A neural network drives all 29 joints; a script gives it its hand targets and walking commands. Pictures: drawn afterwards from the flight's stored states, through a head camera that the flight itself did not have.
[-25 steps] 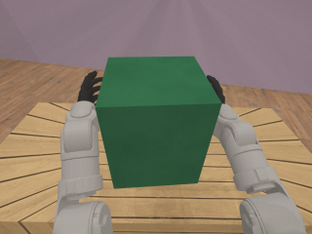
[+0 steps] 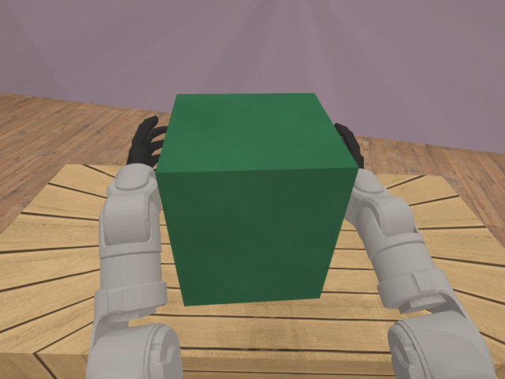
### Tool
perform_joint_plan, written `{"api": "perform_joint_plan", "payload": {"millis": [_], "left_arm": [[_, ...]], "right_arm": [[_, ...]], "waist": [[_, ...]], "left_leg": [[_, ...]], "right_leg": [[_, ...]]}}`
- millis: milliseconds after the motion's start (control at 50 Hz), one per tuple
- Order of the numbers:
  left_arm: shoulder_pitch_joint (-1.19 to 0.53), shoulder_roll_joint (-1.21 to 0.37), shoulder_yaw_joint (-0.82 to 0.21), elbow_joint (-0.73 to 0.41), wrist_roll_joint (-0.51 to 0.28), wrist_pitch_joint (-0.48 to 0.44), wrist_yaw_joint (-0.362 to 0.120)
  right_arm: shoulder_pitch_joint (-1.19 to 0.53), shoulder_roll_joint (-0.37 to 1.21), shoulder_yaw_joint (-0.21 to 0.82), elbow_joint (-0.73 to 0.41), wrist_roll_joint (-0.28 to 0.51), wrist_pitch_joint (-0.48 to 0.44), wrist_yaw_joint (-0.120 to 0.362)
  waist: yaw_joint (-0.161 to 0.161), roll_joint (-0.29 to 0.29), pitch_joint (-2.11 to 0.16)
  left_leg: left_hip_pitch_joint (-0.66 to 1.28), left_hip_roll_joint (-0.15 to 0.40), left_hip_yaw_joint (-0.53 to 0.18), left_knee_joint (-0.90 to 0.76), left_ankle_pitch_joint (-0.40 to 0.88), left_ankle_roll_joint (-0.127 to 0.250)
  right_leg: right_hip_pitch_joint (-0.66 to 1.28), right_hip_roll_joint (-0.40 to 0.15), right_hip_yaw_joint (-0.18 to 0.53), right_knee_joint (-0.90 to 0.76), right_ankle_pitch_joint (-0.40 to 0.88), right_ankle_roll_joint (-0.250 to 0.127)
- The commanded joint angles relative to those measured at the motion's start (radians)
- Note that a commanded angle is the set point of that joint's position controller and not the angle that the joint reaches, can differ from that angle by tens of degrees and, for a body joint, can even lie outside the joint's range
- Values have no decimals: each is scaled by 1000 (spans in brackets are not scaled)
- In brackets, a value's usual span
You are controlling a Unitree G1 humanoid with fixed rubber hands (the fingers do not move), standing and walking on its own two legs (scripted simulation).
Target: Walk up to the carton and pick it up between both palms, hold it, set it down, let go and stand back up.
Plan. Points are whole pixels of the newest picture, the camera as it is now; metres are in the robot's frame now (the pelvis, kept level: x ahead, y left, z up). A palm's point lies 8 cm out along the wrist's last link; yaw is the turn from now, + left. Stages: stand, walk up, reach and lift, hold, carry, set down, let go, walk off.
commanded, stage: hold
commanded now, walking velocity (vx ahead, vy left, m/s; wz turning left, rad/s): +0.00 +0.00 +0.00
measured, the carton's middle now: (249, 198) +0.35 -0.01 +0.18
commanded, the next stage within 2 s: set down in 0.48 s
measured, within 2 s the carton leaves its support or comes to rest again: neither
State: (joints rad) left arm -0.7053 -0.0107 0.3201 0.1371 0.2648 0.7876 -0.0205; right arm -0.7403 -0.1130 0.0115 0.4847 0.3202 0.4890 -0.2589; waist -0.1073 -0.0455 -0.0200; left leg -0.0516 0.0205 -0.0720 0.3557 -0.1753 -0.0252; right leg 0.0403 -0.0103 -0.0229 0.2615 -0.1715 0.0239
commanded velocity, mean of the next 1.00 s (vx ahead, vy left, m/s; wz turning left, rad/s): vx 0.00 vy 0.00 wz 0.00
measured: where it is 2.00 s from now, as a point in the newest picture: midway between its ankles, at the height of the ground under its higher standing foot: outside the picture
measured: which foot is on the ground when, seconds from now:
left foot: down 0.00-1.00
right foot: down 0.00-1.00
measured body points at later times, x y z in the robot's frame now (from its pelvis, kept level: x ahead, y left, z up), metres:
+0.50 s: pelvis +0.00 +0.00 +0.00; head -0.06 +0.03 +0.45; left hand +0.39 +0.15 +0.23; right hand +0.38 -0.16 +0.21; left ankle +0.02 +0.13 -0.75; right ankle -0.01 -0.13 -0.75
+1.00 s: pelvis +0.00 +0.01 +0.00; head -0.04 +0.05 +0.45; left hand +0.40 +0.13 +0.22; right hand +0.36 -0.17 +0.18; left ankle +0.02 +0.13 -0.75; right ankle -0.01 -0.13 -0.75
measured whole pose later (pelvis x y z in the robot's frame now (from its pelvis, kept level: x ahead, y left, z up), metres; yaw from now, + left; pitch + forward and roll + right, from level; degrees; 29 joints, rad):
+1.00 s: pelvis +0.00 +0.01 +0.00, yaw -2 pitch -10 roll +0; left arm -0.76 -0.07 0.36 0.27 0.38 0.54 -0.10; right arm -0.65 -0.01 -0.16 0.58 0.08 0.13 -0.17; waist -0.08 -0.08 0.09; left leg 0.04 0.00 -0.02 0.30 -0.16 0.00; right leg 0.10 -0.03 0.02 0.25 -0.16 0.04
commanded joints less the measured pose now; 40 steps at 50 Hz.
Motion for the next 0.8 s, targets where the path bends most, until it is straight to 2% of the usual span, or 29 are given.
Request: {"api": "perform_joint_plan", "payload": {"millis": [0,60,80,100,120,160,200,240,260,300,340,360,380,400,440,460,480,500,540,560,660,700,740,780], "left_arm": [[-684,-605,-510,-3,-152,-50,-136],[-706,-620,-513,13,-151,-57,-140],[-719,-635,-516,-1,-151,-63,-138],[-711,-637,-520,-6,-148,-62,-137],[-681,-636,-525,-16,-156,-61,-134],[-661,-617,-512,-18,-154,-55,-132],[-636,-595,-472,40,-130,-45,-137],[-611,-598,-464,42,-120,-39,-147],[-622,-605,-482,-8,-133,-44,-148],[-606,-606,-486,-15,-142,-42,-145],[-601,-599,-486,-11,-139,-40,-143],[-616,-598,-501,-61,-151,-45,-144],[-620,-595,-506,-43,-147,-44,-144],[-660,-611,-538,-86,-164,-53,-143],[-667,-629,-552,-96,-173,-62,-134],[-680,-627,-574,-120,-186,-66,-129],[-661,-629,-575,-140,-220,-58,-132],[-652,-628,-576,-158,-222,-52,-136],[-623,-616,-555,-144,-205,-47,-147],[-591,-606,-520,-111,-185,-48,-156],[-582,-526,-380,70,-59,-96,-212],[-582,-519,-333,115,-23,-132,-226],[-583,-507,-317,133,-2,-167,-231],[-574,-513,-318,128,9,-198,-224]], "right_arm": [[-912,684,333,-278,88,-56,86],[-920,691,310,-248,68,-61,96],[-926,696,315,-252,75,-65,100],[-926,693,308,-254,75,-67,101],[-921,686,323,-285,91,-73,100],[-915,676,335,-291,105,-68,91],[-913,668,339,-254,106,-56,87],[-883,665,335,-243,103,-55,85],[-890,674,359,-279,111,-62,86],[-883,661,362,-317,123,-63,80],[-881,653,358,-317,125,-61,74],[-885,669,372,-336,134,-63,70],[-885,668,364,-324,129,-59,72],[-893,685,367,-329,128,-63,76],[-910,695,372,-356,126,-69,83],[-910,692,372,-365,130,-72,83],[-847,693,391,-384,112,-75,89],[-833,692,392,-406,111,-72,89],[-817,679,370,-393,90,-71,86],[-827,662,348,-402,71,-77,87],[-806,619,212,-271,-61,-171,112],[-809,602,185,-246,-106,-230,129],[-801,585,165,-228,-138,-291,145],[-794,574,177,-216,-148,-341,160]], "waist": [[-14,55,-325],[-21,88,-344],[-15,81,-362],[-21,98,-380],[-9,94,-409],[-15,85,-414],[0,57,-349],[-2,62,-330],[4,63,-373],[0,68,-393],[-9,54,-372],[-4,52,-395],[-21,68,-369],[-25,71,-402],[-16,75,-427],[-29,89,-461],[-64,36,-487],[-73,38,-500],[-86,38,-464],[-76,26,-403],[-58,40,-212],[-20,57,-181],[-2,58,-197],[27,66,-222]], "left_leg": [[61,-71,76,-49,133,5],[50,-74,80,-62,120,-3],[54,-69,82,-55,143,-5],[73,-72,81,-47,173,-8],[82,-72,80,-38,218,-11],[111,-75,81,-25,257,-14],[89,-77,81,-34,221,-4],[79,-75,84,-39,219,-2],[89,-76,85,-32,255,-4],[112,-78,85,-17,316,-12],[114,-79,80,-14,313,-12],[124,-78,79,-7,320,-10],[117,-76,78,-13,292,-12],[126,-73,74,-11,293,-14],[135,-71,70,-3,308,-17],[146,-70,64,3,332,-25],[194,-92,81,24,367,-1],[208,-99,83,30,391,1],[194,-105,84,27,349,5],[180,-103,89,4,303,10],[87,-89,110,-70,82,28],[74,-88,125,-95,31,26],[90,-81,133,-109,25,24],[130,-76,143,-105,75,23]], "right_leg": [[19,75,-36,-24,125,22],[20,71,-32,-23,93,15],[25,76,-41,-19,107,13],[32,77,-38,-17,137,14],[51,82,-43,-9,179,15],[67,83,-39,-6,222,24],[64,84,-37,-16,198,25],[67,79,-33,-17,203,27],[80,82,-41,-7,233,25],[98,87,-41,-9,273,26],[92,90,-44,-10,278,32],[95,89,-44,-3,289,27],[76,84,-42,-7,267,28],[76,87,-45,-5,262,27],[73,89,-45,-2,270,20],[82,89,-42,6,282,20],[65,95,-25,-3,348,2],[73,91,-21,6,420,6],[76,86,-25,15,447,13],[67,84,-24,0,410,18],[42,64,-51,-33,161,10],[53,58,-60,-36,102,13],[58,63,-76,-41,79,11],[55,70,-83,-41,93,10]]}}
